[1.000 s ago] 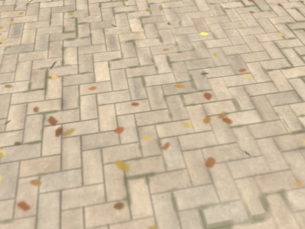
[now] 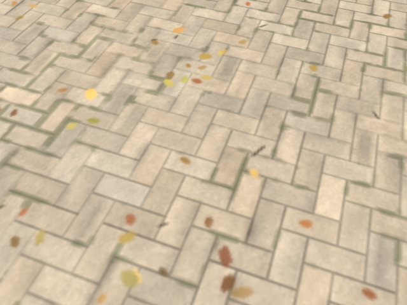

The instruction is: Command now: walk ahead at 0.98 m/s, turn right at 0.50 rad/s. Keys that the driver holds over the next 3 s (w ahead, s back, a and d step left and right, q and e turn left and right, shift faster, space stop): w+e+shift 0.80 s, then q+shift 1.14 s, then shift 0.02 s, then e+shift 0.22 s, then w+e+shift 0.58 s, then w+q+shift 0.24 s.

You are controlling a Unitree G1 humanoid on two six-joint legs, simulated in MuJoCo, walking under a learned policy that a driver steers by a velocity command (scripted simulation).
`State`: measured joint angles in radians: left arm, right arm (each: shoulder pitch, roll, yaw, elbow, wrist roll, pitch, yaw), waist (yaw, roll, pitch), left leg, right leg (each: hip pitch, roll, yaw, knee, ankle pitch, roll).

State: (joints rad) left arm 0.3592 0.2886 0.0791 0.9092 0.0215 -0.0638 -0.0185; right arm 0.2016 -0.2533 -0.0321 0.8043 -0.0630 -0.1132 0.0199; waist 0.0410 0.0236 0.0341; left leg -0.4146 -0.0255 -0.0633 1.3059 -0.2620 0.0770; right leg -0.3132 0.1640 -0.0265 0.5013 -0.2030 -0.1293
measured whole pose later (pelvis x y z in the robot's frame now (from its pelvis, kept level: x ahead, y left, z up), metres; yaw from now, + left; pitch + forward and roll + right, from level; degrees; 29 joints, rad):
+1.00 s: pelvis +0.81 -0.22 +0.01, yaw -46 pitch +1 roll -1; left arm 0.36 0.27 0.03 0.82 -0.01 -0.08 0.01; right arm 0.11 -0.25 0.00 0.66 0.00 -0.11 0.01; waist 0.05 0.02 0.08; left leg -0.73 0.11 -0.02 0.83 -0.03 -0.02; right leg -0.06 0.18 0.01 0.35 -0.29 -0.16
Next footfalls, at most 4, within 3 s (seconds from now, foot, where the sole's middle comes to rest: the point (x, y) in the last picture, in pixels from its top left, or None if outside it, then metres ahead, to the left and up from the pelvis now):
0.28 left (172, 304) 0.48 0.14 -0.76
0.74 right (276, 227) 0.76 -0.21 -0.76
1.12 left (313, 153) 1.12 -0.39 -0.76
1.62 right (357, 163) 1.08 -0.57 -0.76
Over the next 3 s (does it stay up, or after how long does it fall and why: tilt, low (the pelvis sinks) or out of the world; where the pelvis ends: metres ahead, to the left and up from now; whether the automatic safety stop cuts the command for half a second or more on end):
stays up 1.41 -0.66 0.01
